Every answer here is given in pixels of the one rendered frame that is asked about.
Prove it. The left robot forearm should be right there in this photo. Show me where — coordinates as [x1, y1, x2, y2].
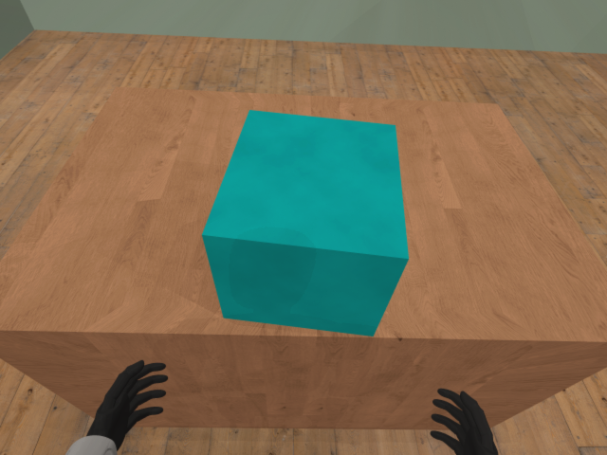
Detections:
[65, 435, 118, 455]

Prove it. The pedestal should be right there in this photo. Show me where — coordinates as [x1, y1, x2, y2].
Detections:
[0, 87, 607, 430]

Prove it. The right robot hand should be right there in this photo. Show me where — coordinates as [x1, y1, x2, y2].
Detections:
[431, 389, 498, 455]

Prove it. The carton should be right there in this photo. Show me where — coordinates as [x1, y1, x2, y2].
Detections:
[202, 110, 409, 337]

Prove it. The left robot hand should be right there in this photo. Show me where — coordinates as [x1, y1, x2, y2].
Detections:
[86, 360, 168, 451]

